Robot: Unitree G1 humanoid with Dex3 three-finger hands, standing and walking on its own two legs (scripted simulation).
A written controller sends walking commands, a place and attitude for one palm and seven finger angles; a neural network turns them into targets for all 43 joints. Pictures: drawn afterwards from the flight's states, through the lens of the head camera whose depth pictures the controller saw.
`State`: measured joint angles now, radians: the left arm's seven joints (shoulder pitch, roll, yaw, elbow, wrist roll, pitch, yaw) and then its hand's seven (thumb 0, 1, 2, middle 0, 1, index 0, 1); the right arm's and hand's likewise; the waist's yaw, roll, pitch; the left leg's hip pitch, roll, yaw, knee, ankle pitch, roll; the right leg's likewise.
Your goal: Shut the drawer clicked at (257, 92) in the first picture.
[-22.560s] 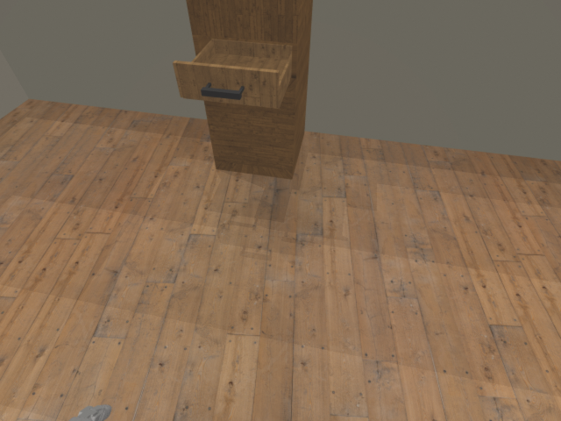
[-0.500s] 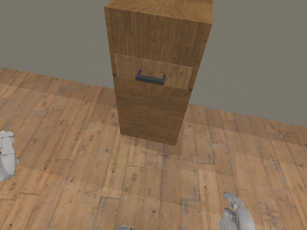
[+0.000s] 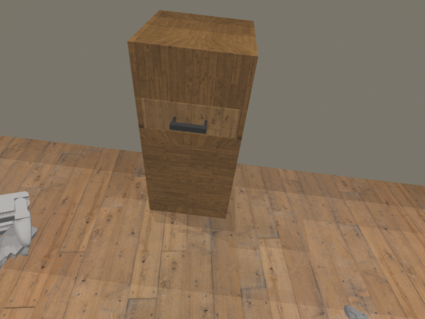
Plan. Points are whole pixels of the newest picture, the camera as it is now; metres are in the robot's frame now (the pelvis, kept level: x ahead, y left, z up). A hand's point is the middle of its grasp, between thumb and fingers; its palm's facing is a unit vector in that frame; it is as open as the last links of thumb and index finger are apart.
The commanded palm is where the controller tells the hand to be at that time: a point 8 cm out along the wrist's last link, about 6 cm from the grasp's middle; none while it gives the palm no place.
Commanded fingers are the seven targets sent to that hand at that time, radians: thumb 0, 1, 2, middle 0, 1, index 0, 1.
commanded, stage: stop stepping back and stand still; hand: left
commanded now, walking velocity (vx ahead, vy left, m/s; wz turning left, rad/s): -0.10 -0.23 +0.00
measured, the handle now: (189, 124) +0.85 +0.10 -0.11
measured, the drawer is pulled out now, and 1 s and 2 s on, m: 0.00 0.00 0.00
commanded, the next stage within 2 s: let the arm hang, fingers relaxed in 0.60 s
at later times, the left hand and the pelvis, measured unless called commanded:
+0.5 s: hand (18, 235) +0.19 +0.28 +0.15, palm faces +0.41 -0.84 -0.35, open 3.3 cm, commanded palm +0.11 +0.31 +0.19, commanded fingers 0.00 0.90 0.90 -1.40 -1.60 -1.40 -1.60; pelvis -0.02 +0.03 +0.01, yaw -2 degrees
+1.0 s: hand out of the picture +0.07 +0.21 -0.15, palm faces +0.00 -0.97 -0.25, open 3.1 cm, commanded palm none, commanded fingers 0.00 0.90 0.90 -0.76 -0.91 -0.76 -0.91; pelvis -0.03 +0.02 +0.00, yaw +1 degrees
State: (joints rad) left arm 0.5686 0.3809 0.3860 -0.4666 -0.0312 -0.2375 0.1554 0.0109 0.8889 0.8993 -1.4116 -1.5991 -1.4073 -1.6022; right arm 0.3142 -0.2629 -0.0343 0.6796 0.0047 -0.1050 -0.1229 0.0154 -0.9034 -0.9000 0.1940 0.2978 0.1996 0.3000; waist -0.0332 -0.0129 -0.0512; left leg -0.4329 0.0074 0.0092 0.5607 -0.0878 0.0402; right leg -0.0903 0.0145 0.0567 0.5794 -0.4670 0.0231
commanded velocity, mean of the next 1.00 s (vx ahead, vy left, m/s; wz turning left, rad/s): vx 0.04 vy -0.05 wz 0.00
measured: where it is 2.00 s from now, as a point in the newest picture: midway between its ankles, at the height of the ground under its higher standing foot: outside the picture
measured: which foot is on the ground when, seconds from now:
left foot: down 0.00-0.18, up 0.20-0.38, down 0.40-1.00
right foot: up 0.00-0.16, down 0.18-1.00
